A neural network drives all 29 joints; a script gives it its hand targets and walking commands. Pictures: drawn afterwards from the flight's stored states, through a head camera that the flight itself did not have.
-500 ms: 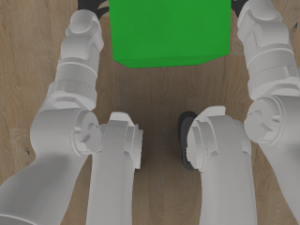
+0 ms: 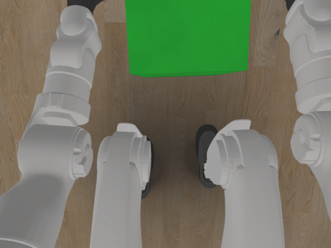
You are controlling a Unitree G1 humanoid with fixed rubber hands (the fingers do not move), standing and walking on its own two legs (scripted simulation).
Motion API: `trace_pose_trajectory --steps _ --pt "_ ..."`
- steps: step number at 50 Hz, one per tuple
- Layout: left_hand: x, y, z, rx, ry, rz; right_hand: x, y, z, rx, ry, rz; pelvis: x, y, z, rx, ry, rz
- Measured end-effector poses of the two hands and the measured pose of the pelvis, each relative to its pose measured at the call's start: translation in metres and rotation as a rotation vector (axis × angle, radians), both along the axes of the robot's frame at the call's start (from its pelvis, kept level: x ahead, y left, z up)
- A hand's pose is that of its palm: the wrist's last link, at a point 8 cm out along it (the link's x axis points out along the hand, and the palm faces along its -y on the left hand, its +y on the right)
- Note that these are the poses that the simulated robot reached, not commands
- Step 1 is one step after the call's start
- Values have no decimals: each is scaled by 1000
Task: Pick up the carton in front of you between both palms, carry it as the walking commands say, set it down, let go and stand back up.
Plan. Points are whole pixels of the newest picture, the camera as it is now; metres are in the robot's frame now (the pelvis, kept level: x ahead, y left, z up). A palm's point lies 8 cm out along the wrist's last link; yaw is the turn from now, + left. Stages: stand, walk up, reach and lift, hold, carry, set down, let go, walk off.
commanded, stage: set down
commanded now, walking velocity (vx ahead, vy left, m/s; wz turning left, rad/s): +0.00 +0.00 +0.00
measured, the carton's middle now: (183, 30) +0.52 -0.04 -0.25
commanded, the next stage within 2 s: let go in 0.86 s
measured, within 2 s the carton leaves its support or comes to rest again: neither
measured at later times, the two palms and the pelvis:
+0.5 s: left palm out of the picture +0.55 +0.15 +0.03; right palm out of the picture +0.53 -0.25 +0.02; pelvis +0.01 +0.00 +0.13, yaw +0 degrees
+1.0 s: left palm out of the picture +0.53 +0.15 +0.17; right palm out of the picture +0.52 -0.25 +0.16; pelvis +0.04 -0.01 +0.27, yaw -1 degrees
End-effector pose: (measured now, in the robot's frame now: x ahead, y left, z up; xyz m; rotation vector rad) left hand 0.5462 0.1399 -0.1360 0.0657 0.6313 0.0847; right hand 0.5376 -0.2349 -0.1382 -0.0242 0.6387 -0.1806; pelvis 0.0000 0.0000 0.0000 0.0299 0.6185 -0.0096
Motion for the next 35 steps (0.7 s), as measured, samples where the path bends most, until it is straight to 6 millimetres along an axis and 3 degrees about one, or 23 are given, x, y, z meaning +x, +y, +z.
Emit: trace_pose_trajectory --steps 9,23,35 --pt "0 -2 75 3 15 18 -7 -4 74 -6 16 -7 5 0 53 5 98 -7" --pt "0 7 149 8 -9 23 -5 -12 149 -13 -3 8 13 -4 120 9 184 -11" --pt "-1 8 227 3 -6 16 -7 -18 228 -3 -4 17 26 -6 191 12 193 -20"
